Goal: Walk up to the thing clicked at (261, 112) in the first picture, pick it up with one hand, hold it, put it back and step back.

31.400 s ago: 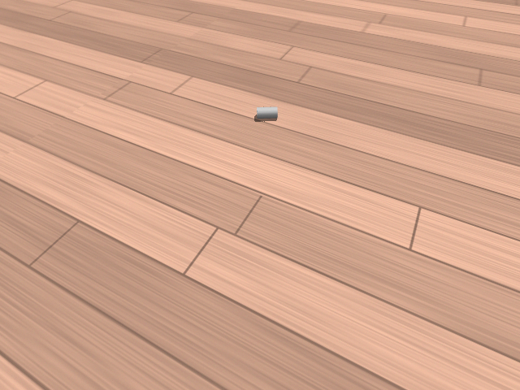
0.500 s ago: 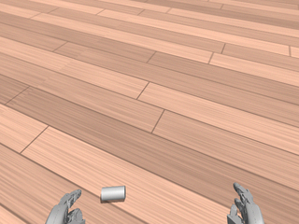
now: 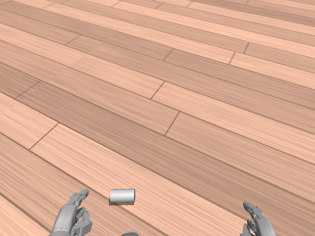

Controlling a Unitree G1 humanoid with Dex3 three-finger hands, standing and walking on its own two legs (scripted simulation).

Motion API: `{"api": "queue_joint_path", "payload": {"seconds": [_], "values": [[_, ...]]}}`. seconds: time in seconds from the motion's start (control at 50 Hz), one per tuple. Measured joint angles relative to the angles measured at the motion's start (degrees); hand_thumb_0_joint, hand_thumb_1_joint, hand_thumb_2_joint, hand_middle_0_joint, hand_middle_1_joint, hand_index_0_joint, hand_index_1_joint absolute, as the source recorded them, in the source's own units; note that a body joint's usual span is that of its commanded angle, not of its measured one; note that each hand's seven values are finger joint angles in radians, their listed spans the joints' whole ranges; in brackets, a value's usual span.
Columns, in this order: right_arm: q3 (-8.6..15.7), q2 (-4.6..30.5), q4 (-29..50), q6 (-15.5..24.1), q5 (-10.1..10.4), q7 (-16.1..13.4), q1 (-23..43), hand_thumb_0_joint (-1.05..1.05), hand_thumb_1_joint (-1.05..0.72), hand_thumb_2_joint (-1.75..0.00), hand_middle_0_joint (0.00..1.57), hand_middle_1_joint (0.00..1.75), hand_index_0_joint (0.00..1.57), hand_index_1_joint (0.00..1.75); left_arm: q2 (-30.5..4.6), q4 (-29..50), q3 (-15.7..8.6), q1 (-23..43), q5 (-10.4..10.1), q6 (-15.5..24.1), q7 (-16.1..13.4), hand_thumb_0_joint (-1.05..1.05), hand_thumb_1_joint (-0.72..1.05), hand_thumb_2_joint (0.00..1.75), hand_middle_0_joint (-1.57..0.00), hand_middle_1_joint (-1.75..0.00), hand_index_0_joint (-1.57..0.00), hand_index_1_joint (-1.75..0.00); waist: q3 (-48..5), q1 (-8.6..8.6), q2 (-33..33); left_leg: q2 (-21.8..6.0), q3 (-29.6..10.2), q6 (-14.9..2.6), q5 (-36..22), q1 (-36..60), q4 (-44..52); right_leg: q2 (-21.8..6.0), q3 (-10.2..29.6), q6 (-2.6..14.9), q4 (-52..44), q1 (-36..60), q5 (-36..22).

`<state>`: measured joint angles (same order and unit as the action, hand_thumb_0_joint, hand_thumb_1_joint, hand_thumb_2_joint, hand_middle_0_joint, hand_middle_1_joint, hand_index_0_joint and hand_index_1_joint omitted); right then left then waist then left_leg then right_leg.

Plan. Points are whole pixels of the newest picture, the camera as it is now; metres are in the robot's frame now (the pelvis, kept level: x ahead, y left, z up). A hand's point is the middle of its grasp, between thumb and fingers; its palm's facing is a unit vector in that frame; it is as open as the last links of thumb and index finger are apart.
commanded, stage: stand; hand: left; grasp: from above
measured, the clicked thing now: (123, 195) +0.43 +0.23 -0.69
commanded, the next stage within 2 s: none
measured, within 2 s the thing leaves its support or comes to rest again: neither
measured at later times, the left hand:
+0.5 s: hand out of the picture +0.04 +0.24 -0.11, palm faces +0.04 -0.94 -0.33, open 7.4 cm
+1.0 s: hand out of the picture +0.04 +0.24 -0.10, palm faces +0.04 -0.94 -0.34, open 7.4 cm
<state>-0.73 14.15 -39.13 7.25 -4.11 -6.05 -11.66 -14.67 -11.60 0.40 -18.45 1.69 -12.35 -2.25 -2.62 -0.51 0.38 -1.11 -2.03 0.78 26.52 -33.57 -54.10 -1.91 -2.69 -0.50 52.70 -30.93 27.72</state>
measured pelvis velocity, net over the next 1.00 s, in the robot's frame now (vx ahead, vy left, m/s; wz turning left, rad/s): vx -0.01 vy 0.00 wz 0.01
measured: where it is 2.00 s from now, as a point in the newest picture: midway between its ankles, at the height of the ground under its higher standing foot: outside the picture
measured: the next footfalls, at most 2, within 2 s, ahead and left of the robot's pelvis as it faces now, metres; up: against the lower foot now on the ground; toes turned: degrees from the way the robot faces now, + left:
none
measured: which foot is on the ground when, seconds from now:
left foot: down 0.00-1.00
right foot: down 0.00-1.00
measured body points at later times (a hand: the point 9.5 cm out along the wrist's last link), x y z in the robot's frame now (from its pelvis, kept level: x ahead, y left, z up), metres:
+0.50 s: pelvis +0.00 +0.01 +0.05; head +0.01 +0.01 +0.50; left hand +0.04 +0.29 -0.09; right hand +0.08 -0.26 -0.09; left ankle +0.01 +0.13 -0.69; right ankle -0.01 -0.13 -0.69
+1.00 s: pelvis -0.01 +0.00 +0.06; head -0.01 -0.01 +0.51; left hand +0.04 +0.29 -0.08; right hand +0.06 -0.29 -0.09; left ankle +0.01 +0.13 -0.69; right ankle -0.01 -0.13 -0.69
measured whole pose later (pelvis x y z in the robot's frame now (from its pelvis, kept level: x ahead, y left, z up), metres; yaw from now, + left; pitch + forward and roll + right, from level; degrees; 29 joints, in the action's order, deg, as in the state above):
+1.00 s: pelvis -0.01 +0.00 +0.06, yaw +1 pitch -4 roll +0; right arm 1.2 17.4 -65.0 0.0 -1.2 -1.1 -8.3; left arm -16.9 -66.5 -2.0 -8.0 1.6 0.3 -1.6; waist 3.6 -0.8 1.1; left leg -0.9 -1.8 1.2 10.1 -6.7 -20.7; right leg -1.7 -3.4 -0.8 20.1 -4.4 11.7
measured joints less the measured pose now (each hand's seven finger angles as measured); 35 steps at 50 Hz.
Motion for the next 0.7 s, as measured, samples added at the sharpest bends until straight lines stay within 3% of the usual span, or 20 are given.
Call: {"api": "queue_joint_path", "payload": {"seconds": [0.1,0.28,0.48,0.7], "values": [[1.48,1.43,-6.89,-3.82,0.64,4.45,2.17,0.01,-0.9,-0.9,0.2,0.31,0.2,0.3,-1.31,-17.86,-1.46,5.93,1.07,6.27,0.04,0.0,0.9,0.89,-0.21,-0.3,-0.2,-0.3,3.39,-1.1,-1.47,0.99,1.09,-0.45,-2.83,6.34,6.12,-1.01,0.89,-0.57,-4.54,5.42,-2.18],[3.07,2.06,-14.28,-5.83,1.31,4.97,1.41,0.01,-0.9,-0.9,0.2,0.3,0.2,0.3,-1.71,-36.7,-3.18,6.16,0.94,10.13,-0.01,0.01,0.9,0.89,-0.21,-0.3,-0.2,-0.3,5.17,-1.08,-0.48,1.15,1.15,-0.92,-6.69,14.72,15.33,-1.04,0.65,-1.21,-14.75,14.23,-6.68],[2.56,1.33,-20.87,-6.91,2.33,4.54,2.02,0.01,-0.9,-0.9,0.2,0.3,0.2,0.3,-1.0,-47.89,-2.44,6.51,0.24,11.25,0.04,0.0,0.9,0.89,-0.21,-0.3,-0.2,-0.3,6.22,-1.11,0.15,1.51,0.99,-0.91,-11.83,22.64,25.71,-1.26,0.21,-1.44,-25.03,22.2,-11.68],[2.53,1.85,-24.27,-7.45,2.67,4.76,3.05,0.01,-0.9,-0.9,0.2,0.3,0.2,0.3,-1.42,-52.91,-2.24,8.68,0.25,12.09,0.32,0.0,0.9,0.89,-0.21,-0.3,-0.2,-0.3,6.05,-0.76,0.57,1.18,0.44,-0.4,-15.07,25.95,31.1,-0.84,-0.44,-1.06,-30.19,25.55,-14.65]]}}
